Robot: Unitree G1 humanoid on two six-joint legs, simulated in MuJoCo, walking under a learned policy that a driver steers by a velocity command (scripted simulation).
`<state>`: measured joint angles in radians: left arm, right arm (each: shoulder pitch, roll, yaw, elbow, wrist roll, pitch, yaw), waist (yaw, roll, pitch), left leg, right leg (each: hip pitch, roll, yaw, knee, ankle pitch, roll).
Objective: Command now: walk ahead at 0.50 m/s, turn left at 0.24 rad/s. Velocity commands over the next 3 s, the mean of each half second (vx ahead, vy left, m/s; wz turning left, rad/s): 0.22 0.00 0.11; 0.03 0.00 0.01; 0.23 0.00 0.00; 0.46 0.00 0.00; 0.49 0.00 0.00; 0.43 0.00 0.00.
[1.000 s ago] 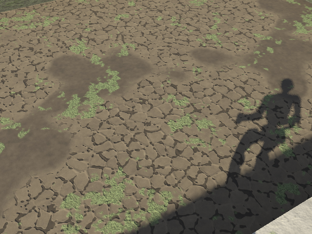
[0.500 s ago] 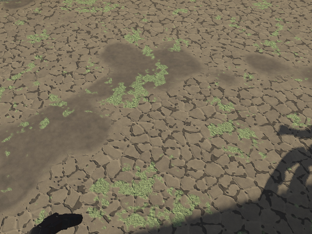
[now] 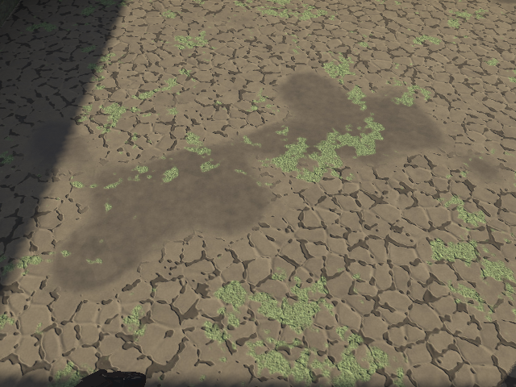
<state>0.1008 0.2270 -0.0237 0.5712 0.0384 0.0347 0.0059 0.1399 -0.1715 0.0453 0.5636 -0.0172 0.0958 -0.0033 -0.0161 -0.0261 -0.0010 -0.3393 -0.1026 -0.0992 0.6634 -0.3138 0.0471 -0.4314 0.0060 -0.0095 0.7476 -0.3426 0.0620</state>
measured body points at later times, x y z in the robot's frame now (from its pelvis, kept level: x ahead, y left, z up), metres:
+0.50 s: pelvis +0.05 -0.04 +0.02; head +0.06 -0.04 +0.47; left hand +0.21 +0.17 -0.08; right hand +0.21 -0.25 -0.09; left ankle +0.02 +0.09 -0.72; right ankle +0.05 -0.11 -0.72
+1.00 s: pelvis +0.06 -0.04 +0.02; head +0.06 -0.04 +0.47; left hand +0.17 +0.20 -0.10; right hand +0.18 -0.27 -0.09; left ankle +0.02 +0.09 -0.72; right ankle +0.05 -0.11 -0.72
